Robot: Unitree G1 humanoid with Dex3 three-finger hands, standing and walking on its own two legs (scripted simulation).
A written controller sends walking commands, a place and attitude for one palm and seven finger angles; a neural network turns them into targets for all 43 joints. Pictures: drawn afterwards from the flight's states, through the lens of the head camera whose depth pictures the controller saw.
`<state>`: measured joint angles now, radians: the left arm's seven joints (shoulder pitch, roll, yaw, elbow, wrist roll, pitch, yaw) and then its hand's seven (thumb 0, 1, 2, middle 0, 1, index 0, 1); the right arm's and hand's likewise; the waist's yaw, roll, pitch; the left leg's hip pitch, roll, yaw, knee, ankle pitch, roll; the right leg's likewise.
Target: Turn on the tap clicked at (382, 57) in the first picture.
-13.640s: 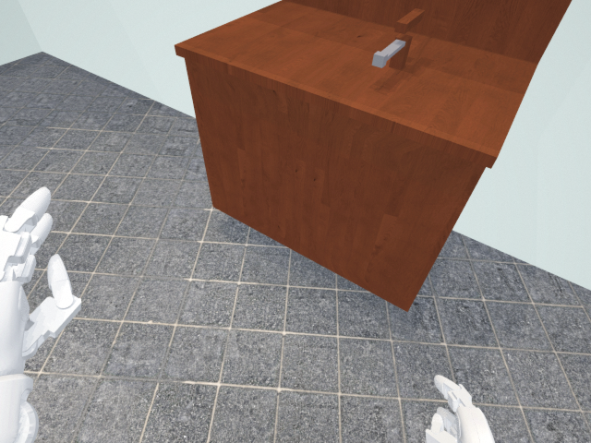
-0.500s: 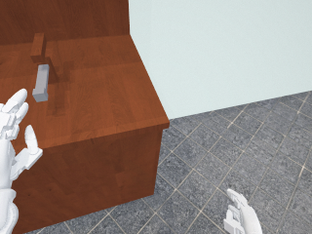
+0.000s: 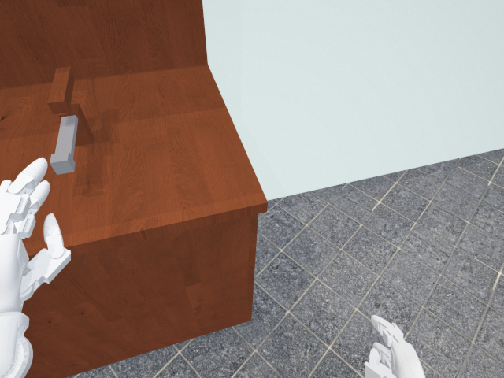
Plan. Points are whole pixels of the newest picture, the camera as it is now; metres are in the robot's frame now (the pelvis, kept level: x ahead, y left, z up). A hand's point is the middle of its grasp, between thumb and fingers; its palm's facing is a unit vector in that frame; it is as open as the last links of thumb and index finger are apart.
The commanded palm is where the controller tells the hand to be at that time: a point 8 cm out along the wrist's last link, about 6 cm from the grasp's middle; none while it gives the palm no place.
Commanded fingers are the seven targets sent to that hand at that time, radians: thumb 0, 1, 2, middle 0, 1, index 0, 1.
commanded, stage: look again from close up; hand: left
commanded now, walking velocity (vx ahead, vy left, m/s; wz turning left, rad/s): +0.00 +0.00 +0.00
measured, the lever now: (62, 163) +0.42 +0.37 +0.10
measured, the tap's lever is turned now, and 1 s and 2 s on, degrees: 0 0 0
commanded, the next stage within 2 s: shuffle to correct the standing spot in 0.16 s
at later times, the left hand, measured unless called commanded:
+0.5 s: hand (62, 252) +0.22 +0.25 +0.15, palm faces +0.38 -0.85 -0.37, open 7.4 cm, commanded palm +0.17 +0.29 +0.17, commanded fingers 0.00 0.90 0.90 -0.20 -0.30 -0.20 -0.30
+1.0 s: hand (48, 198) +0.30 +0.31 +0.15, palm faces +0.44 -0.82 -0.37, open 7.4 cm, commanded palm +0.23 +0.34 +0.17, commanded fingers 0.00 0.90 0.90 -0.20 -0.30 -0.20 -0.30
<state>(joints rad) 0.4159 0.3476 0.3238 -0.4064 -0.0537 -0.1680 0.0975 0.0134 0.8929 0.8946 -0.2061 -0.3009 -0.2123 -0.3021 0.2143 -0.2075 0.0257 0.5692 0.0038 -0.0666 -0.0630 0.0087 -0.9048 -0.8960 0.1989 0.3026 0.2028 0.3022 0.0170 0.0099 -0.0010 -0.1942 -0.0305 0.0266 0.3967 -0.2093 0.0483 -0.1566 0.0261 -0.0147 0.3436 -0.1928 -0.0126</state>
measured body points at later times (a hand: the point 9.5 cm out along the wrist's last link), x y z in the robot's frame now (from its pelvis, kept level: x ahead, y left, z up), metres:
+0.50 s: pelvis +0.01 +0.01 -0.01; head +0.01 +0.01 +0.44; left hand +0.20 +0.30 +0.17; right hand +0.18 -0.23 -0.08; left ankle +0.00 +0.08 -0.75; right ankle -0.01 -0.11 -0.75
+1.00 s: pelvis +0.08 +0.05 -0.03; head +0.10 +0.07 +0.41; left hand +0.27 +0.35 +0.17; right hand +0.25 -0.17 -0.11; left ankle +0.11 +0.14 -0.75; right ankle +0.01 -0.09 -0.68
